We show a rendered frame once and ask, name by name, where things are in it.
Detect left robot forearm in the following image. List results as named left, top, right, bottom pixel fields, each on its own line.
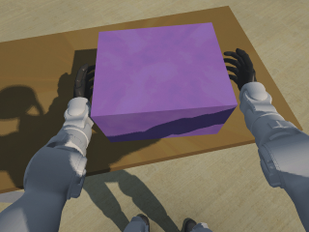
left=23, top=97, right=94, bottom=191

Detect carton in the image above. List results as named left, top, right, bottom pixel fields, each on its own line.
left=90, top=22, right=238, bottom=143

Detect robot right hand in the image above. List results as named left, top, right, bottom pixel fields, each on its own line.
left=223, top=48, right=257, bottom=90

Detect right robot foot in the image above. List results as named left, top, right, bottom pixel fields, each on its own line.
left=184, top=219, right=197, bottom=232

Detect robot left hand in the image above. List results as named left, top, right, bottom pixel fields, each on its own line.
left=73, top=63, right=96, bottom=101

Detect right robot upper arm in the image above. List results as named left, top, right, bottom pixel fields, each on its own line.
left=258, top=133, right=309, bottom=232

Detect right robot forearm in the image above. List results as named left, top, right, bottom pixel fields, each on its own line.
left=239, top=81, right=309, bottom=148

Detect robot foot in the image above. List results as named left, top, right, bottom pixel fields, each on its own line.
left=184, top=219, right=197, bottom=232
left=140, top=216, right=150, bottom=232

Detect table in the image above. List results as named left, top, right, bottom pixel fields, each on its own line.
left=0, top=6, right=303, bottom=203

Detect left robot upper arm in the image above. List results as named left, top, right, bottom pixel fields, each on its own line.
left=0, top=146, right=87, bottom=232

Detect left robot foot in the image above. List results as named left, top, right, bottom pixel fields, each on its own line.
left=140, top=216, right=150, bottom=232

